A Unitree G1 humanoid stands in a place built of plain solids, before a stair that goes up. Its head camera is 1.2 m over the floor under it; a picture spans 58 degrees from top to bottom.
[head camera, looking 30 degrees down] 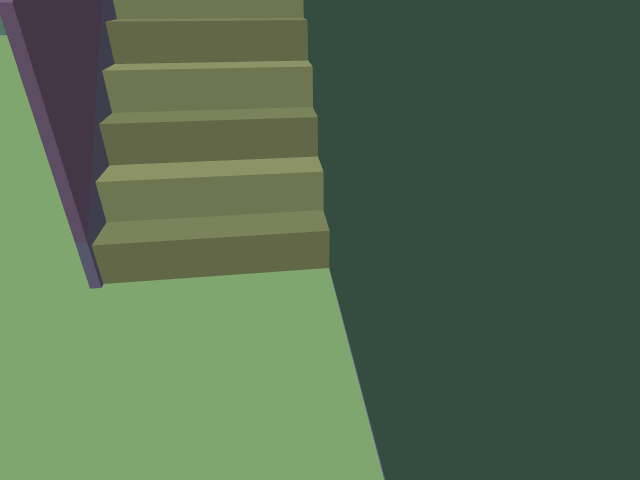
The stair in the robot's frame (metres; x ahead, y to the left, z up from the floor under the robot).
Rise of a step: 0.21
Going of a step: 0.23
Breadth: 1.08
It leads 7 degrees to the left of straight ahead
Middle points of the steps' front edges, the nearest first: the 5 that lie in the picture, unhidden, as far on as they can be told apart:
1.73 0.49 0.21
1.95 0.52 0.42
2.18 0.54 0.64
2.40 0.57 0.85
2.62 0.60 1.06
